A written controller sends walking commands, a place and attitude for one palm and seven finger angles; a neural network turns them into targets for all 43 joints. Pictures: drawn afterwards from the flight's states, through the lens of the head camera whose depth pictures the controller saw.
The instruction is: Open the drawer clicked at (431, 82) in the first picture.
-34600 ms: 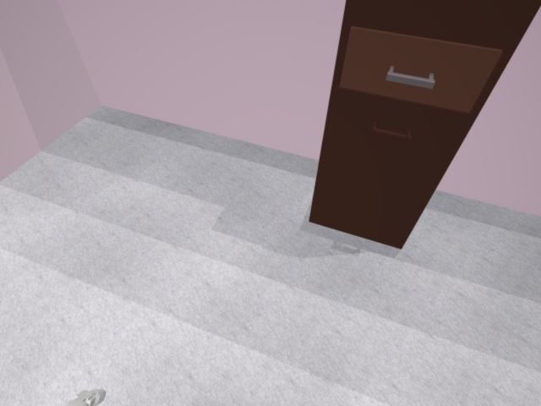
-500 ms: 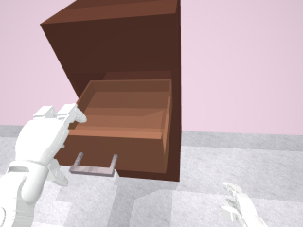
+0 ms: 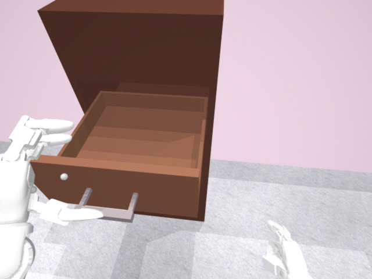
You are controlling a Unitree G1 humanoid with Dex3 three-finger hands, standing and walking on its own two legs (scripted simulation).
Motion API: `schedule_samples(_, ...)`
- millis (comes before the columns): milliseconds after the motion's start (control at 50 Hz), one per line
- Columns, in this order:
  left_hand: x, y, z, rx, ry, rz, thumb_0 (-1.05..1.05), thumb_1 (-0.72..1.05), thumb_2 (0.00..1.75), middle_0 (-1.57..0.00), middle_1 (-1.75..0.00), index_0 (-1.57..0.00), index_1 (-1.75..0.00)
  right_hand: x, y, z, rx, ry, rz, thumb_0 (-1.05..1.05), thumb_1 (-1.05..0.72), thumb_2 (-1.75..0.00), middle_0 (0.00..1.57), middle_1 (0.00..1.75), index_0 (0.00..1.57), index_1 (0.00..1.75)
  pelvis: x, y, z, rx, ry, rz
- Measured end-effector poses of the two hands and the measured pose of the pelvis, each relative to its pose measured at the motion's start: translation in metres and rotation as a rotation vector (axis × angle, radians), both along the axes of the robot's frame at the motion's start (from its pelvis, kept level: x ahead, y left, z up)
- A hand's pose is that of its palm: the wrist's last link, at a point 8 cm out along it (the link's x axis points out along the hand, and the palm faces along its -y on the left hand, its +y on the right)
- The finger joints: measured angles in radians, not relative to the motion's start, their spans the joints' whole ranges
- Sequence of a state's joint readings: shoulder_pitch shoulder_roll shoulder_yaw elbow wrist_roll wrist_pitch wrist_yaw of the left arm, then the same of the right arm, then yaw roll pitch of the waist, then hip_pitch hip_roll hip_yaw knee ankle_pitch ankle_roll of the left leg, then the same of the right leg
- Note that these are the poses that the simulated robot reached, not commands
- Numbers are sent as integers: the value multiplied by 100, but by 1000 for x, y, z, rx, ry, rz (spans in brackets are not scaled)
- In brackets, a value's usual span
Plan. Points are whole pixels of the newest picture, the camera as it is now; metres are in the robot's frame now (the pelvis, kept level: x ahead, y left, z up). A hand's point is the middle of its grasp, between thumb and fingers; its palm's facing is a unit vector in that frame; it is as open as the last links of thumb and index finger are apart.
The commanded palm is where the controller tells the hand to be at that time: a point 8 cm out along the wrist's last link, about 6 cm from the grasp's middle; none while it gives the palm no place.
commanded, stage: draw the hand back to the body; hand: left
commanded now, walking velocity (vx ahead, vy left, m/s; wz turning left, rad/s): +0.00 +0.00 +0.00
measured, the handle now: (107, 204) +0.25 +0.21 +0.03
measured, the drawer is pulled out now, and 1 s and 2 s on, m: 0.30 0.30 0.30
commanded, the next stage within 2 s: step back with the hand held close in 0.80 s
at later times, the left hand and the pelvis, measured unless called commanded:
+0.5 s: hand (43, 172) +0.20 +0.24 +0.21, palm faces +0.44 -0.81 -0.40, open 9.5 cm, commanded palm +0.14 +0.29 +0.22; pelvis +0.01 +0.01 +0.00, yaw -1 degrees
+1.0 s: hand (33, 183) +0.18 +0.25 +0.21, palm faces +0.46 -0.78 -0.42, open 7.4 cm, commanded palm +0.12 +0.29 +0.22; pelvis -0.01 +0.00 +0.00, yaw +1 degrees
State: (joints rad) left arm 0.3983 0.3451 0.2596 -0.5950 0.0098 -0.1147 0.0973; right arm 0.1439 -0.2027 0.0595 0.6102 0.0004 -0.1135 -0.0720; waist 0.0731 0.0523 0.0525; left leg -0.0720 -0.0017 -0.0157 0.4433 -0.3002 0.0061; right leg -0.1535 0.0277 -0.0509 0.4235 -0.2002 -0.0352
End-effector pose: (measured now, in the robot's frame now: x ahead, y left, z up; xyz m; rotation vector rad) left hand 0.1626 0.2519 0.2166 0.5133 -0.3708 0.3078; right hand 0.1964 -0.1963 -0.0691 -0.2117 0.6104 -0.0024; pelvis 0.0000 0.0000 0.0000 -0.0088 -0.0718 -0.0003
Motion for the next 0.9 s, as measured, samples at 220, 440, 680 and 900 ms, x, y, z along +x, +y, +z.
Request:
schedule_samples(220, 10, 12, 3, -44, -52, 4, -1, -6, 49, -28, -92, -27, -92, -18, -16, -9, -36, 60, -47, 1, -90, -90, 20, 30, 21, 30, 13, 4, 1, -5, 6, -7)
schedule_samples(440, 2, 25, 4, -6, -15, 45, 0, 31, 65, -25, -67, -25, -67, -4, -12, -4, -16, 24, -66, 1, -90, -90, 20, 30, 20, 30, 13, 8, 1, -7, 12, -12)
schedule_samples(680, -14, 33, -1, -43, -9, 104, 1, 72, 82, -22, -41, -22, -41, -1, 0, -1, -7, 3, -23, 1, -90, -90, 20, 30, 21, 30, 6, 8, 1, -6, 0, 0)
schedule_samples(900, -20, 30, 3, -36, -29, 102, 1, 87, 89, -21, -31, -21, -31, -13, -3, -3, -1, 7, -25, 1, -90, -90, 20, 30, 21, 30, -1, 4, 1, -2, -11, 1)
